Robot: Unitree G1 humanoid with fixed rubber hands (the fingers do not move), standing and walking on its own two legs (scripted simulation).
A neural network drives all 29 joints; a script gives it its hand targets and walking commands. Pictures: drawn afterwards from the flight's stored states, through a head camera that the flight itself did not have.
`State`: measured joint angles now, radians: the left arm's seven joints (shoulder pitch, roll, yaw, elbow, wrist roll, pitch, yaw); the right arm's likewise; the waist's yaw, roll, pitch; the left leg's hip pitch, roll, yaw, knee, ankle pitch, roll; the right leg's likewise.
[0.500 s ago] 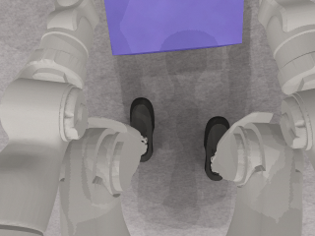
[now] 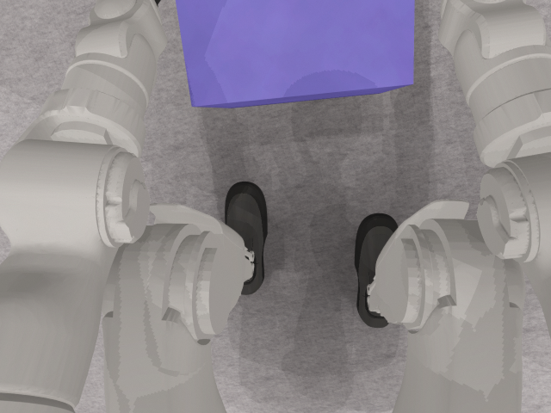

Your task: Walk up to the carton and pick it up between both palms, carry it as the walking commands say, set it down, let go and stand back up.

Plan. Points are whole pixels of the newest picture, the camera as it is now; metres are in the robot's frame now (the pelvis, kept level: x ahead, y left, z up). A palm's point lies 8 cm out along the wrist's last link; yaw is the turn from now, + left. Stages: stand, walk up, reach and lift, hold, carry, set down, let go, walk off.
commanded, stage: reach and lift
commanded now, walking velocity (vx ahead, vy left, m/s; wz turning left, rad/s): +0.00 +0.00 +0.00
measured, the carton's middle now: (295, 14) +0.53 +0.03 -0.25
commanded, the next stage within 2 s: none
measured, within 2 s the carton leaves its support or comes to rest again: leaves its support in 0.34 s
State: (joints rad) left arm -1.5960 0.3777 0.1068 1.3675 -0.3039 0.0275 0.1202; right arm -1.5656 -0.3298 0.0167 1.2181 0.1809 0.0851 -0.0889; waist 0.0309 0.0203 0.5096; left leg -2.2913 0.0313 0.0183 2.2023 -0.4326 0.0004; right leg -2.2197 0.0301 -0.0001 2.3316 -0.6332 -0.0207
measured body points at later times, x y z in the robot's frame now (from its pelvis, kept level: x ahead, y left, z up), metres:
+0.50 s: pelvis -0.01 +0.01 +0.02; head +0.36 +0.00 +0.27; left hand +0.54 +0.19 -0.15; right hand +0.55 -0.13 -0.16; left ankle +0.16 +0.13 -0.31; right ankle +0.10 -0.11 -0.31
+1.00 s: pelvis -0.01 +0.01 +0.04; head +0.35 +0.01 +0.30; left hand +0.55 +0.19 -0.09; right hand +0.55 -0.12 -0.11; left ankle +0.16 +0.13 -0.31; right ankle +0.10 -0.11 -0.31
